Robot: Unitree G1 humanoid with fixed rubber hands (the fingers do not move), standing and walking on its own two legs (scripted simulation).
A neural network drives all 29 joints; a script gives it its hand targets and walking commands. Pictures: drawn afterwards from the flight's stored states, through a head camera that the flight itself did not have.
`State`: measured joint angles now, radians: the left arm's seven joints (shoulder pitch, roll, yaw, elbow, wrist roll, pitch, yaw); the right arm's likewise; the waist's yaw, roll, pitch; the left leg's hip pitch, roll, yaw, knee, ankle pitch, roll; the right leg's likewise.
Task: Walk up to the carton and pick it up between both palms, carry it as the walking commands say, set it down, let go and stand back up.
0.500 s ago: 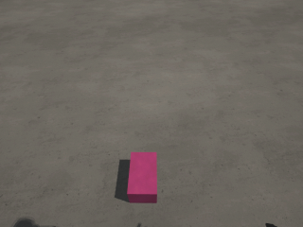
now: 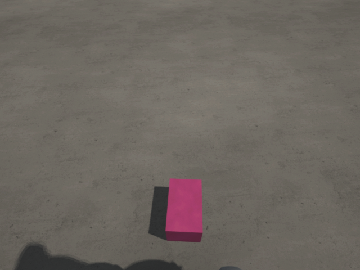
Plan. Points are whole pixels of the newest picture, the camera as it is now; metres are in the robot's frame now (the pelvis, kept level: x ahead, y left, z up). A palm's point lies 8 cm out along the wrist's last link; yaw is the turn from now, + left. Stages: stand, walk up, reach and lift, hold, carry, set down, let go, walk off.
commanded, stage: walk up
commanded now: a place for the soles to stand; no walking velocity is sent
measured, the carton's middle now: (184, 209) +0.51 -0.01 -0.67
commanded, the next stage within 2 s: reach and lift in 1.88 s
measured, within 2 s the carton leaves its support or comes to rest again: neither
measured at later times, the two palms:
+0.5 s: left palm (60, 245) +0.20 +0.30 -0.09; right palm (331, 250) +0.18 -0.32 -0.07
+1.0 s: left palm (59, 255) +0.18 +0.30 -0.08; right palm (337, 264) +0.16 -0.32 -0.08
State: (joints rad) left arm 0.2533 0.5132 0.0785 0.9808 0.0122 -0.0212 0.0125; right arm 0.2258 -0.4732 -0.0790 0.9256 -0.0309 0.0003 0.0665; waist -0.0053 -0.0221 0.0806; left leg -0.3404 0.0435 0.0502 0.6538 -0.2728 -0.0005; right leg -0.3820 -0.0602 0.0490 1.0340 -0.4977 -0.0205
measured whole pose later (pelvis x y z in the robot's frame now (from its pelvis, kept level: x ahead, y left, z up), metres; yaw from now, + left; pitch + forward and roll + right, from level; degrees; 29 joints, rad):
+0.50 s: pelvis +0.07 +0.00 +0.02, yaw -3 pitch -2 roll +0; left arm 0.03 0.40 0.00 1.06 -0.01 -0.01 -0.01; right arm 0.04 -0.40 0.01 1.04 0.01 -0.04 0.00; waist 0.01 -0.02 0.06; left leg -0.12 0.05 0.08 0.42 -0.26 -0.02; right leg -0.18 0.00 -0.01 0.45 -0.24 -0.01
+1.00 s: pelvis +0.08 -0.01 +0.03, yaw -3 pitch -2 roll +0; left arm 0.07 0.38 0.01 1.12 0.00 0.00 -0.01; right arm 0.07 -0.39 0.00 1.11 -0.01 -0.02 0.00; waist 0.00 0.00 0.06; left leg -0.06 0.07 0.08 0.31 -0.22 -0.04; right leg -0.12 0.02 -0.01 0.34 -0.19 -0.02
